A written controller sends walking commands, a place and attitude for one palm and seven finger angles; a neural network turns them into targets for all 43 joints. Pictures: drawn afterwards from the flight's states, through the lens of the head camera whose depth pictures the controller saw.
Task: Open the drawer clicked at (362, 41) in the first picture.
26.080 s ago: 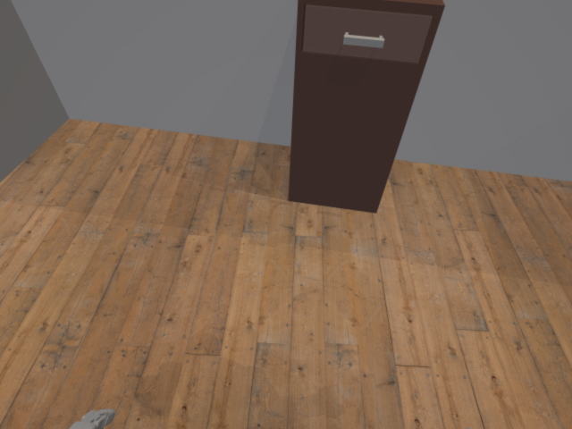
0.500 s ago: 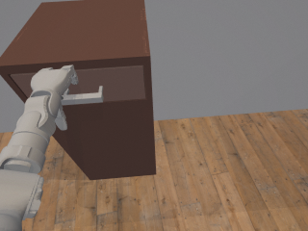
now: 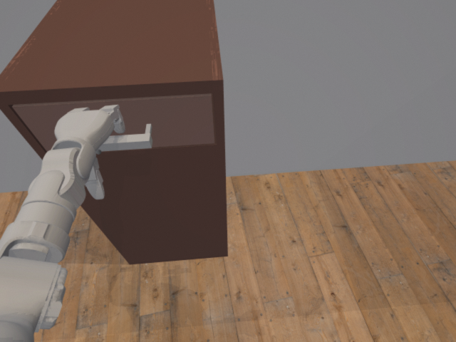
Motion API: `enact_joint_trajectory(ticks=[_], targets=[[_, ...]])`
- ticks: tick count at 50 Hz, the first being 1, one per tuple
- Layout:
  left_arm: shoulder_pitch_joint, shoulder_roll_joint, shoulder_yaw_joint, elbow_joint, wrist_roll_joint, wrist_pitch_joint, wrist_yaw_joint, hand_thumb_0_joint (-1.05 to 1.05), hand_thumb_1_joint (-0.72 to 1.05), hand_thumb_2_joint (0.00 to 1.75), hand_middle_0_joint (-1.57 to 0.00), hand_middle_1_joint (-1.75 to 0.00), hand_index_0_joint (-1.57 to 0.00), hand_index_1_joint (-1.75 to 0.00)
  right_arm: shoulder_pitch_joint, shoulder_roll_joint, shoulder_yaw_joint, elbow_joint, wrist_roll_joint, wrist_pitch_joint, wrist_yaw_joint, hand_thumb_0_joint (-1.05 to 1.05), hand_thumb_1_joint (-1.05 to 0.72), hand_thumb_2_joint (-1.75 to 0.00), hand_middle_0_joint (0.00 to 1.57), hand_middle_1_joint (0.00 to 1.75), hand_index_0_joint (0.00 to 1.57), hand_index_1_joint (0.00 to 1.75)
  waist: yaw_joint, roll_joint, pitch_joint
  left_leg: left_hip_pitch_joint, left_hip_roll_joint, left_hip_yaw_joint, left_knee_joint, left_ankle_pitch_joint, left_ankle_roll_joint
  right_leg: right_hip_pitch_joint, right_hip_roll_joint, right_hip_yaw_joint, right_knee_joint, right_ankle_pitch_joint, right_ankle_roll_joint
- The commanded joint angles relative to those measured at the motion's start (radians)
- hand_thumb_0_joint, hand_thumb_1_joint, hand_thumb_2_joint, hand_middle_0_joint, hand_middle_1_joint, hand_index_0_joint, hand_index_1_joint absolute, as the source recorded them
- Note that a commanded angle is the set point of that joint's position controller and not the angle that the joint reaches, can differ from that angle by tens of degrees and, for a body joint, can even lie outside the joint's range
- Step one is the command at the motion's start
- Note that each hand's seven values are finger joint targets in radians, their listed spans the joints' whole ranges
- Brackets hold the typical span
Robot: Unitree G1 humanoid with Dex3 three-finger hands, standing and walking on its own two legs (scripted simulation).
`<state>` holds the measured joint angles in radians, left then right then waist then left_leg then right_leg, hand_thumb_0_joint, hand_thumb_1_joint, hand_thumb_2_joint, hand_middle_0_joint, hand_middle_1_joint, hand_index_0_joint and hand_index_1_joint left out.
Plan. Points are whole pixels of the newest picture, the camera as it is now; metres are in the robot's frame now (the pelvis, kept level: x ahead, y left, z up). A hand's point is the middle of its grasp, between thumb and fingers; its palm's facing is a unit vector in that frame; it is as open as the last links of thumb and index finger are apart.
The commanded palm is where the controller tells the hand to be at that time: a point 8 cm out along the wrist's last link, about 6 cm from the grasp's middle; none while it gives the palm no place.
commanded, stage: lower the fingers behind the handle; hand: left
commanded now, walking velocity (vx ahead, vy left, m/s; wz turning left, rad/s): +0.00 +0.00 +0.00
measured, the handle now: (122, 136) +0.51 +0.24 +0.06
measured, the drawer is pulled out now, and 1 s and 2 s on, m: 0.00 0.00 0.00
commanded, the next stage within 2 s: close the thumb around the handle in 1.38 s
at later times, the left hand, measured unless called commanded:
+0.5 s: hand (93, 156) +0.44 +0.27 +0.07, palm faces -0.07 -0.02 -1.00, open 14.1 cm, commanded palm +0.42 +0.26 +0.13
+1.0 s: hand (100, 165) +0.44 +0.27 +0.04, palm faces -0.05 -0.02 -1.00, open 13.9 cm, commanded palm +0.43 +0.26 +0.09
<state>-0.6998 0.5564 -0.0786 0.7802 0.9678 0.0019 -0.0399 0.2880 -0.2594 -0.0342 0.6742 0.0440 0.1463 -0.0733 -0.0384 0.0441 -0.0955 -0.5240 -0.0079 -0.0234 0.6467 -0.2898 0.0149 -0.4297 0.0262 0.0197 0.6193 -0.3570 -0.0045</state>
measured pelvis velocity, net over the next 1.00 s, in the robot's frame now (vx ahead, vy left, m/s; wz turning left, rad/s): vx -0.01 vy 0.01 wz -0.01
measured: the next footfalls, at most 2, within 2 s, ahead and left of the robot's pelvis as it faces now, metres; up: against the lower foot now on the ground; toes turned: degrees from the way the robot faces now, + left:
none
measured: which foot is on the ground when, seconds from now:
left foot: down 0.00-1.00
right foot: down 0.00-1.00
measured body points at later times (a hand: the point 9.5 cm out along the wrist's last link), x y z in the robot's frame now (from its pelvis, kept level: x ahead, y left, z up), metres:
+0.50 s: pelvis -0.01 +0.00 -0.01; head +0.05 +0.00 +0.44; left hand +0.43 +0.27 +0.13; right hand +0.04 -0.27 -0.14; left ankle +0.01 +0.11 -0.72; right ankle -0.03 -0.12 -0.72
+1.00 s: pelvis -0.01 +0.01 -0.02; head +0.06 +0.01 +0.43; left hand +0.44 +0.27 +0.09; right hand +0.03 -0.26 -0.15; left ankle +0.01 +0.11 -0.72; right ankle -0.03 -0.12 -0.72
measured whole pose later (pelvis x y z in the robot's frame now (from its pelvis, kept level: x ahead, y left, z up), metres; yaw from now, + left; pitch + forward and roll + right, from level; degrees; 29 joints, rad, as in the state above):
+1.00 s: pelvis -0.01 +0.01 -0.02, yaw -1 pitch +15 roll -2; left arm -0.72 0.55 -0.03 0.92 1.05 -0.03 0.20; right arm 0.33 -0.24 -0.05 0.68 0.01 0.12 -0.04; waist -0.06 0.04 -0.13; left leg -0.72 0.00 -0.02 0.79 -0.33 0.02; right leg -0.62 0.04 0.02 0.75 -0.39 0.00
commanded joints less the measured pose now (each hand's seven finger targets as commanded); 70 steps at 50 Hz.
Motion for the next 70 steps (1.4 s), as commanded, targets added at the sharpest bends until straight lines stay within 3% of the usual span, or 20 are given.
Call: enact_joint_trajectory(ticks=[1,4,6,9,13,16,21,23,26,31,35,39,43,49,54,61,62,64,67,70], targets=[[-0.521,0.348,0.19,-0.249,0.025,-0.135,0.088,0.0,-0.5,0.3,-0.3,-1.2,-0.3,-1.2,0.028,-0.144,-0.05,-0.09,-0.013,-0.038,-0.027,0.0,-0.9,-0.9,0.2,0.3,0.2,0.3,-0.014,0.059,-0.298,0.251,-0.017,0.021,-0.019,0.275,0.036,-0.022,0.026,-0.029,-0.052,0.267,-0.039],[-0.466,0.359,0.249,-0.204,0.043,-0.139,0.185,0.0,-0.5,0.3,-0.3,-1.2,-0.3,-1.2,0.034,-0.13,-0.054,-0.092,-0.016,-0.049,-0.009,0.0,-0.9,-0.9,0.2,0.3,0.2,0.3,0.019,0.102,-0.328,0.222,-0.015,0.016,0.0,0.308,0.021,-0.045,0.032,-0.042,-0.012,0.269,-0.047],[-0.453,0.369,0.272,-0.175,0.054,-0.108,0.239,0.0,-0.5,0.3,-0.3,-1.2,-0.3,-1.2,0.04,-0.133,-0.058,-0.09,-0.022,-0.052,0.003,0.0,-0.9,-0.9,0.2,0.3,0.2,0.3,0.028,0.077,-0.385,0.2,-0.015,0.025,0.012,0.332,0.019,-0.012,0.034,-0.043,0.004,0.299,-0.046],[-0.435,0.306,0.2,-0.097,0.073,-0.017,0.278,0.0,-0.5,0.3,-0.3,-1.2,-0.3,-1.2,0.045,-0.143,-0.061,-0.085,-0.019,-0.054,0.017,0.0,-0.9,-0.9,0.2,0.3,0.2,0.3,0.008,0.042,-0.395,0.177,-0.009,0.045,0.015,0.3,0.018,-0.02,0.033,-0.043,0.002,0.302,-0.034],[-0.438,0.278,0.143,-0.087,0.067,0.041,0.233,0.0,-0.5,0.3,-0.3,-1.2,-0.3,-1.2,0.064,-0.159,-0.067,-0.088,-0.015,-0.048,0.014,0.0,-0.9,-0.9,0.2,0.3,0.2,0.3,-0.019,-0.012,-0.452,0.197,-0.009,0.057,0.02,0.323,0.032,0.036,0.028,-0.029,-0.015,0.374,-0.023],[-0.482,0.176,0.049,-0.167,0.03,0.009,0.168,0.0,-0.5,0.3,-0.3,-1.2,-0.3,-1.2,0.063,-0.155,-0.073,-0.089,-0.016,-0.048,0.002,0.0,-0.9,-0.9,0.2,0.3,0.2,0.3,-0.065,-0.031,-0.417,0.239,-0.01,0.047,0.022,0.327,0.043,0.011,0.027,-0.025,-0.041,0.381,-0.018],[-0.467,0.292,0.142,-0.144,0.036,-0.087,0.151,0.0,-0.5,0.3,-0.3,-1.2,-0.3,-1.2,0.067,-0.154,-0.062,-0.066,-0.019,-0.045,-0.022,0.0,-0.9,-0.9,0.2,0.3,0.2,0.3,-0.044,0.008,-0.32,0.194,-0.012,0.034,0.011,0.253,0.044,-0.036,0.026,-0.021,-0.044,0.294,-0.027],[-0.418,0.229,0.108,-0.102,0.054,-0.097,0.166,0.0,-0.5,0.3,-0.3,-1.2,-0.3,-1.2,0.073,-0.142,-0.063,-0.064,-0.016,-0.046,-0.014,0.0,-0.9,-0.9,0.2,0.3,0.2,0.3,-0.04,0.056,-0.278,0.195,-0.01,0.03,0.014,0.241,0.035,-0.103,0.032,-0.034,-0.031,0.248,-0.035],[-0.399,0.168,0.08,-0.118,0.041,-0.11,0.184,0.0,-0.5,0.3,-0.3,-1.2,-0.3,-1.2,0.085,-0.139,-0.072,-0.07,-0.022,-0.053,0.001,0.0,-0.9,-0.9,0.2,0.3,0.2,0.3,-0.037,0.049,-0.31,0.218,-0.004,0.025,0.024,0.264,0.031,-0.117,0.039,-0.043,-0.019,0.233,-0.04],[-0.413,0.195,0.102,-0.076,0.043,-0.088,0.217,0.0,-0.5,0.3,-0.3,-1.2,-0.3,-1.2,0.101,-0.154,-0.075,-0.064,-0.024,-0.051,0.009,0.0,-0.9,-0.9,0.2,0.3,0.2,0.3,-0.046,-0.017,-0.342,0.18,-0.003,0.025,0.039,0.253,0.033,-0.112,0.036,-0.042,-0.003,0.247,-0.034],[-0.452,0.143,0.047,-0.032,0.068,-0.051,0.236,0.0,-0.5,0.3,-0.3,-1.2,-0.3,-1.2,0.104,-0.152,-0.074,-0.061,-0.021,-0.05,0.017,0.0,-0.9,-0.9,0.2,0.3,0.2,0.3,-0.059,0.016,-0.301,0.168,-0.001,0.018,0.037,0.21,0.027,-0.182,0.037,-0.052,0.003,0.186,-0.036],[-0.475,0.155,0.061,-0.053,0.073,-0.043,0.249,0.0,-0.5,0.3,-0.3,-1.2,-0.3,-1.2,0.113,-0.148,-0.075,-0.065,-0.029,-0.048,0.019,0.0,-0.9,-0.9,0.2,0.3,0.2,0.3,-0.056,0.05,-0.387,0.212,-0.001,0.017,0.06,0.258,0.029,-0.176,0.041,-0.049,0.02,0.215,-0.038],[-0.441,0.17,0.083,-0.026,0.067,-0.046,0.245,0.0,-0.5,0.3,-0.3,-1.2,-0.3,-1.2,0.118,-0.15,-0.073,-0.066,-0.033,-0.045,0.016,0.0,-0.9,-0.9,0.2,0.3,0.2,0.3,-0.055,0.005,-0.37,0.172,0.0,0.019,0.069,0.254,0.032,-0.162,0.042,-0.049,0.025,0.233,-0.034],[-0.439,0.171,0.09,-0.045,0.081,-0.07,0.268,0.0,-0.5,0.3,-0.3,-1.2,-0.3,-1.2,0.12,-0.146,-0.074,-0.061,-0.037,-0.048,0.015,0.0,-0.9,-0.9,0.2,0.3,0.2,0.3,-0.055,0.038,-0.366,0.17,0.005,0.015,0.083,0.258,0.029,-0.202,0.046,-0.05,0.039,0.217,-0.036],[-0.44,0.187,0.114,-0.097,0.075,-0.072,0.29,0.0,-0.5,0.3,-0.3,-1.2,-0.3,-1.2,0.128,-0.144,-0.081,-0.055,-0.04,-0.051,0.017,0.0,-0.9,-0.9,0.2,0.3,0.2,0.3,-0.043,0.077,-0.429,0.206,0.007,0.016,0.093,0.315,0.025,-0.184,0.048,-0.053,0.052,0.253,-0.037],[-0.4,0.193,0.126,-0.103,0.07,-0.051,0.297,0.0,-0.5,0.3,-0.3,-1.2,-0.3,-1.2,0.116,-0.148,-0.081,-0.054,-0.037,-0.048,0.018,0.0,-0.9,-0.9,0.2,0.3,0.2,0.3,-0.039,0.05,-0.419,0.204,0.011,0.013,0.086,0.342,0.026,-0.16,0.049,-0.055,0.045,0.273,-0.038],[-0.404,0.159,0.093,-0.101,0.068,-0.047,0.295,0.0,-0.5,0.3,-0.3,-1.2,-0.3,-1.2,0.115,-0.145,-0.079,-0.056,-0.035,-0.048,0.02,0.0,-0.9,-0.9,0.2,0.3,0.2,0.3,-0.048,0.062,-0.408,0.205,0.008,0.016,0.082,0.318,0.026,-0.168,0.049,-0.055,0.04,0.257,-0.035],[-0.406,0.204,0.124,-0.072,0.074,-0.041,0.294,0.0,-0.5,0.3,-0.3,-1.2,-0.3,-1.2,0.115,-0.151,-0.077,-0.05,-0.034,-0.049,0.017,0.0,-0.9,-0.9,0.2,0.3,0.2,0.3,-0.043,0.029,-0.377,0.167,0.008,0.016,0.073,0.28,0.028,-0.159,0.047,-0.055,0.036,0.242,-0.035],[-0.407,0.182,0.105,-0.103,0.077,-0.044,0.291,0.0,-0.5,0.3,-0.3,-1.2,-0.3,-1.2,0.111,-0.145,-0.078,-0.059,-0.033,-0.05,0.016,0.0,-0.9,-0.9,0.2,0.3,0.2,0.3,-0.041,0.061,-0.408,0.202,0.008,0.016,0.072,0.305,0.027,-0.156,0.046,-0.054,0.037,0.249,-0.036],[-0.375,0.213,0.135,-0.092,0.073,-0.047,0.288,0.0,-0.5,0.3,-0.3,-1.2,-0.3,-1.2,0.109,-0.148,-0.077,-0.057,-0.034,-0.048,0.015,0.0,-0.9,-0.9,0.2,0.3,0.2,0.3,-0.034,0.049,-0.398,0.19,0.007,0.023,0.075,0.302,0.028,-0.141,0.046,-0.05,0.035,0.264,-0.036]])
